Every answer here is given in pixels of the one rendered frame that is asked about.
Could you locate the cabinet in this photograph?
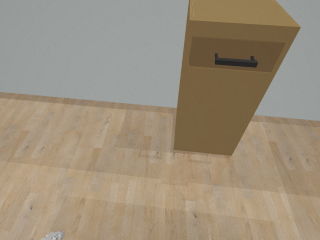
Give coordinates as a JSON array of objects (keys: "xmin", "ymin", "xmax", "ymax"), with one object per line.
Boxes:
[{"xmin": 174, "ymin": 0, "xmax": 301, "ymax": 156}]

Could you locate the drawer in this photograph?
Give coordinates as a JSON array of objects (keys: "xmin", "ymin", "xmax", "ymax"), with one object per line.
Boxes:
[{"xmin": 189, "ymin": 36, "xmax": 286, "ymax": 73}]

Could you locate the handle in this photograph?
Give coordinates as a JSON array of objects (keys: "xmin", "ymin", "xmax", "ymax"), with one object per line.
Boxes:
[{"xmin": 215, "ymin": 53, "xmax": 258, "ymax": 68}]

